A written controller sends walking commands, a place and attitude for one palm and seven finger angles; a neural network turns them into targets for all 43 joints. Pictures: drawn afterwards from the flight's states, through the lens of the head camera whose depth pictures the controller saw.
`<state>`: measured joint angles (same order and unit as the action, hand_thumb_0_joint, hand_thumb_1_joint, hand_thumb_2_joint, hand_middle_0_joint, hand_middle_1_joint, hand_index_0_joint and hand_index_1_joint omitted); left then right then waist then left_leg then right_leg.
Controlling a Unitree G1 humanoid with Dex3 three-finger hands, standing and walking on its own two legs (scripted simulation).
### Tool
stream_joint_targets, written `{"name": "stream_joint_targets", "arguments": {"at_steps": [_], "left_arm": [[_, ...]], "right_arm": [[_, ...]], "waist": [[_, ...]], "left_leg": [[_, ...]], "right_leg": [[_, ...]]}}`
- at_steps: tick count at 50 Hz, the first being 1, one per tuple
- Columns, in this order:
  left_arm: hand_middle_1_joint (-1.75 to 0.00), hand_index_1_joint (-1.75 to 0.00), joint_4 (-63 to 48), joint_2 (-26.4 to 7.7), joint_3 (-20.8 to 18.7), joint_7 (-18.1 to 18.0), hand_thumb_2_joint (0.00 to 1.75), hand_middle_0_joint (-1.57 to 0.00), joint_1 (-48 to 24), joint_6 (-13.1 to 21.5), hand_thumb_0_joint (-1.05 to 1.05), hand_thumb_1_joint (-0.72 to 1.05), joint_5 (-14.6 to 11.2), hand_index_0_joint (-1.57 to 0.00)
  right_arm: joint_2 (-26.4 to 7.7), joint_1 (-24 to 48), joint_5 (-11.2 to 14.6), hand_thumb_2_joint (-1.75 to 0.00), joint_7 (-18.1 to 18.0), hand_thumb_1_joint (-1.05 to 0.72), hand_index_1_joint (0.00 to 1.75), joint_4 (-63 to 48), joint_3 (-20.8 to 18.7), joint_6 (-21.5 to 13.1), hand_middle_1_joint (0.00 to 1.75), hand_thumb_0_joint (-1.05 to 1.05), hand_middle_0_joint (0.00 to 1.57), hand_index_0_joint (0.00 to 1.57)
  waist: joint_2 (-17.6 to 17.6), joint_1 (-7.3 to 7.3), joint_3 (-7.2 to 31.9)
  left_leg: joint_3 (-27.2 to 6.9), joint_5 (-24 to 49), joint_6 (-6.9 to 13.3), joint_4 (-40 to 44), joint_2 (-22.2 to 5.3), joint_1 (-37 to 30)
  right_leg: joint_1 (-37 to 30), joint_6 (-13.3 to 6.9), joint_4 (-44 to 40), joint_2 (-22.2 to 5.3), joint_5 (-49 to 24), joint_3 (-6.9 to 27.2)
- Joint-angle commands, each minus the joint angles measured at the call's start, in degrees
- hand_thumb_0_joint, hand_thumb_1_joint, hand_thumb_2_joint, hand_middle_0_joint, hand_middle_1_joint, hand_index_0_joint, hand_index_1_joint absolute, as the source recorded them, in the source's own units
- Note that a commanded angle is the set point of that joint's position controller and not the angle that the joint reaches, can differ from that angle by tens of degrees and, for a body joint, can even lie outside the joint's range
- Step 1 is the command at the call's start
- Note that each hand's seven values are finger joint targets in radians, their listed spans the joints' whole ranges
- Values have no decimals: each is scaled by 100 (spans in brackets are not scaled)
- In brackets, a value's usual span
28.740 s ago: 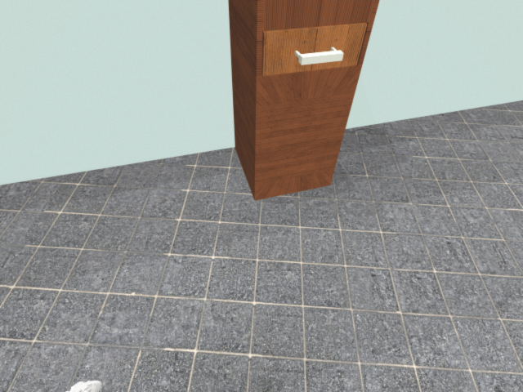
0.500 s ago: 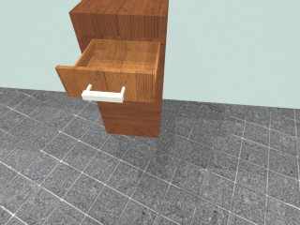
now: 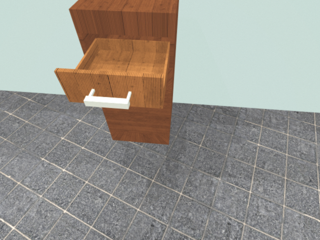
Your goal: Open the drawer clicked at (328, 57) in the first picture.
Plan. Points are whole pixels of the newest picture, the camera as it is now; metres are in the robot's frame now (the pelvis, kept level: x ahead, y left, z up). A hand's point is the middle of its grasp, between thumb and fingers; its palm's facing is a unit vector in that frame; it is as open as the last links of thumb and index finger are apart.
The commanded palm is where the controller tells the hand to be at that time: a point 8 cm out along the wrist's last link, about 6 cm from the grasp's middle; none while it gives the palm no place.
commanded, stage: look to check the result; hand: left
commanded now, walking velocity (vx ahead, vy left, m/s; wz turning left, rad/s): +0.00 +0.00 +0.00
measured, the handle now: (109, 97) +0.58 +0.22 -0.01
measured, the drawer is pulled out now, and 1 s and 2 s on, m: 0.28 0.28 0.28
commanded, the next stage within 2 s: stand and wait in 0.28 s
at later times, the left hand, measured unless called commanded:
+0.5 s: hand out of the picture +0.01 +0.17 -0.18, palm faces +0.05 -0.98 -0.19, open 7.4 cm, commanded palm none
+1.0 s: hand out of the picture +0.01 +0.17 -0.18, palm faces +0.04 -0.98 -0.19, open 7.4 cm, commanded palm none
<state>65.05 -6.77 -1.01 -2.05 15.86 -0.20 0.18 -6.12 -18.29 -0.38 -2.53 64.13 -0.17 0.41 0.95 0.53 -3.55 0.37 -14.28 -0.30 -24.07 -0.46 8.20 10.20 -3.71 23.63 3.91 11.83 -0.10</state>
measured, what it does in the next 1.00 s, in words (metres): stands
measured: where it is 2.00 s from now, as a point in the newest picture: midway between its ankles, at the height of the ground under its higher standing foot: outside the picture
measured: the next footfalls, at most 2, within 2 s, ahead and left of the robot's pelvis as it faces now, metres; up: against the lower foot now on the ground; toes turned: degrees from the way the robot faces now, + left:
none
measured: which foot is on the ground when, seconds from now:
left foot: down 0.00-1.00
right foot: down 0.00-1.00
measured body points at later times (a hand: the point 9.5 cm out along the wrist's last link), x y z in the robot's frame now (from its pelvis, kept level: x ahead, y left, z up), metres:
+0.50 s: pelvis +0.01 +0.00 +0.00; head +0.03 -0.01 +0.45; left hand +0.01 +0.22 -0.16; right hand -0.01 -0.21 -0.17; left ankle -0.01 +0.12 -0.74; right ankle +0.01 -0.08 -0.74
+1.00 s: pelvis +0.02 +0.00 +0.00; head +0.03 -0.01 +0.45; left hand +0.01 +0.22 -0.16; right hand -0.01 -0.21 -0.16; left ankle -0.01 +0.12 -0.74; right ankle +0.01 -0.08 -0.74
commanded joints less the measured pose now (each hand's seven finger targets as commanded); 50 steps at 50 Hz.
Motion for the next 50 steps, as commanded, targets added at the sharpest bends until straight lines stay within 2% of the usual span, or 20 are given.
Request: {"name": "stream_joint_targets", "arguments": {"at_steps": [1,2,6,9,11,17,21,30,34,36,45,50], "left_arm": [[-30,-30,-121,-608,-95,-40,90,-20,423,80,0,90,23,-20],[-30,-30,-118,-611,-96,-39,90,-20,418,82,0,90,24,-20],[-30,-30,-119,-608,-99,-44,90,-20,437,90,0,90,23,-20],[-30,-30,-121,-610,-100,-49,90,-20,438,89,0,90,28,-20],[-30,-30,-115,-612,-95,-47,90,-20,435,87,0,90,26,-20],[-30,-30,-124,-631,-104,-44,90,-20,423,101,0,90,22,-20],[-30,-30,-133,-633,-102,-51,90,-20,405,99,0,90,19,-20],[-30,-30,-131,-646,-101,-43,90,-20,369,91,0,90,21,-20],[-30,-30,-141,-670,-104,-48,90,-20,358,100,0,90,18,-20],[-30,-30,-148,-653,-110,-50,90,-20,369,107,0,90,17,-20],[-30,-30,-136,-689,-101,-46,90,-20,356,104,0,90,16,-20],[-30,-30,-132,-677,-100,-48,90,-20,348,109,0,90,16,-20]], "right_arm": [[-437,-556,-26,-90,-36,-90,30,-70,-72,-46,30,0,20,20],[-446,-548,-27,-90,-37,-90,30,-71,-72,-49,30,0,20,20],[-445,-511,-21,-90,-42,-90,30,-70,-72,-57,30,0,20,20],[-425,-504,-20,-90,-41,-90,30,-65,-77,-35,30,0,20,20],[-433,-488,-25,-90,-39,-90,30,-72,-84,-34,30,0,20,20],[-452,-470,-19,-90,-50,-90,30,-78,-82,-58,30,0,20,20],[-464,-470,-21,-90,-55,-90,30,-64,-83,-52,30,0,20,20],[-478,-457,-27,-90,-49,-90,30,-60,-84,-45,30,0,20,20],[-479,-472,-23,-90,-48,-90,30,-57,-90,-46,30,0,20,20],[-492,-474,-26,-90,-55,-90,30,-51,-91,-60,30,0,20,20],[-486,-468,-21,-90,-45,-90,30,-46,-96,-42,30,0,20,20],[-493,-453,-22,-90,-52,-90,30,-35,-95,-48,30,0,20,20]], "waist": [[-54,4,-147],[25,2,-167],[-22,2,-115],[-100,5,-221],[-3,2,-234],[-93,-2,-79],[11,7,-69],[9,3,-210],[-94,7,-129],[-10,5,-44],[-83,6,-150],[25,8,-140]], "left_leg": [[-342,506,237,397,-407,129],[-332,514,229,400,-406,136],[-343,644,232,392,-424,80],[-315,525,226,377,-417,121],[-318,516,221,383,-399,120],[-317,734,219,384,-427,39],[-313,762,214,383,-430,6],[-321,641,215,446,-445,33],[-322,713,218,414,-443,-8],[-314,794,212,419,-451,-37],[-310,669,209,432,-439,-18],[-302,714,202,439,-449,-39]], "right_leg": [[135,-13,-598,-787,-382,724],[133,-11,-590,-793,-424,714],[81,-10,-540,-796,-660,704],[129,6,-595,-800,-556,699],[140,3,-611,-804,-517,725],[-32,6,-518,-823,-951,668],[-54,3,-507,-821,-1045,683],[39,7,-565,-796,-761,687],[-29,6,-548,-807,-896,686],[-92,-1,-523,-811,-1034,694],[-31,13,-575,-810,-868,705],[-45,9,-565,-814,-948,709]]}}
